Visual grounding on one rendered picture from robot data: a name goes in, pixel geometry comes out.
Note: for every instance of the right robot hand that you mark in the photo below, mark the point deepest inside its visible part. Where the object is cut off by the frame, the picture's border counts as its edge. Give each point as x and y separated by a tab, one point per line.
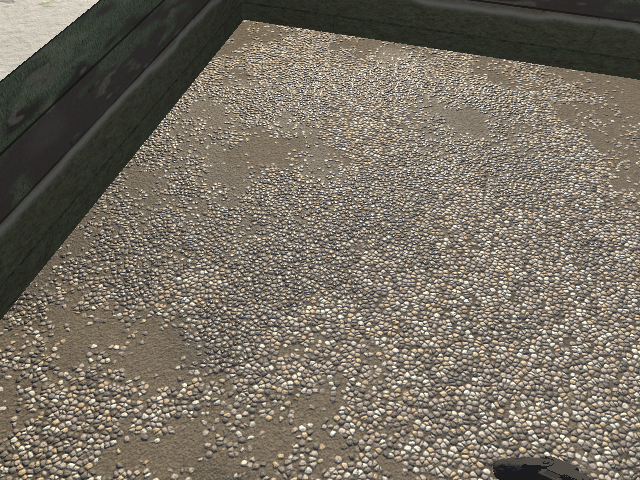
549	468

